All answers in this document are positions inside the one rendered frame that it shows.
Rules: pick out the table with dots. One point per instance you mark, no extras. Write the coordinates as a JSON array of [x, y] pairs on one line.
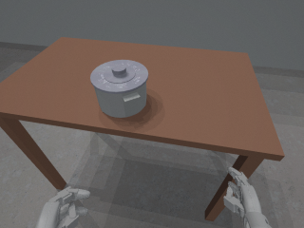
[[201, 98]]

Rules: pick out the pot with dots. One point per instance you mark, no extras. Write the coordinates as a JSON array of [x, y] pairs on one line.
[[122, 105]]

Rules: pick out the robot right forearm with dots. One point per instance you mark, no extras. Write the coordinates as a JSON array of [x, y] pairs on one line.
[[255, 220]]

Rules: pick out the knob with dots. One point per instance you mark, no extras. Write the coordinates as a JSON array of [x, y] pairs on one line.
[[118, 69]]

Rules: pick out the robot left hand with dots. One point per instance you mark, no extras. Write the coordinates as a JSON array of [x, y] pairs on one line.
[[67, 216]]

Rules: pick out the robot right hand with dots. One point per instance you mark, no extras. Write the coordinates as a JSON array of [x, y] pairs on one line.
[[245, 199]]

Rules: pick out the lid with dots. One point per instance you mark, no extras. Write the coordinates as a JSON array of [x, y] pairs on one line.
[[104, 80]]

